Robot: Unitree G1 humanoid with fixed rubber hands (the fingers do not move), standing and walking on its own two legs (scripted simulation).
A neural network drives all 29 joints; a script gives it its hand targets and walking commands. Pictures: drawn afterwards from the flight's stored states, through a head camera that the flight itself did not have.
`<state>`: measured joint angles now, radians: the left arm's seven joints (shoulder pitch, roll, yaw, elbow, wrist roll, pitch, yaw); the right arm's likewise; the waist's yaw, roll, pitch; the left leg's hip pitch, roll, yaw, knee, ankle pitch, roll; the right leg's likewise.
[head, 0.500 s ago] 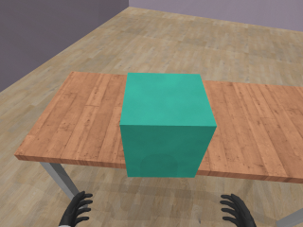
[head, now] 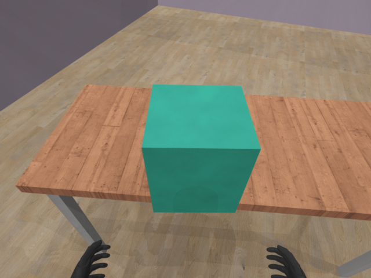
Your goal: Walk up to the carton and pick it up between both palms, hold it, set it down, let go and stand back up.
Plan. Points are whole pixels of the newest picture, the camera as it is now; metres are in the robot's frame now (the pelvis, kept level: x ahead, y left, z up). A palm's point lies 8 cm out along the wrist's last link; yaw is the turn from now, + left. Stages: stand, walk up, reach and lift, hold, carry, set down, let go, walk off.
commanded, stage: let go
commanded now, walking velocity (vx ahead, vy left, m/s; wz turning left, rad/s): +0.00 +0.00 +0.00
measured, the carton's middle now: (195, 151) +0.41 +0.00 +0.05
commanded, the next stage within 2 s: stand in 0.26 s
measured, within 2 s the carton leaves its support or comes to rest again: neither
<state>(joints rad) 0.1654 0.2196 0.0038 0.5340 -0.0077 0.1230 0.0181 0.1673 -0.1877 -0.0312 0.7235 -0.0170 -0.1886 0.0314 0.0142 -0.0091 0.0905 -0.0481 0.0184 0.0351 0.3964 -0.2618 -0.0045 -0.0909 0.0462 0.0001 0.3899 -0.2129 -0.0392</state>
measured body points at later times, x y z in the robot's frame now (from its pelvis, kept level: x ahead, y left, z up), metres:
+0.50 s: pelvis +0.00 +0.00 -0.01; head +0.02 +0.00 +0.44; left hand +0.12 +0.25 -0.12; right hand +0.10 -0.25 -0.13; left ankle -0.02 +0.12 -0.74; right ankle +0.00 -0.09 -0.74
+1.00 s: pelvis -0.01 +0.02 -0.01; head +0.00 +0.02 +0.44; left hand +0.05 +0.26 -0.14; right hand +0.04 -0.23 -0.15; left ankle -0.02 +0.12 -0.74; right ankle +0.00 -0.10 -0.74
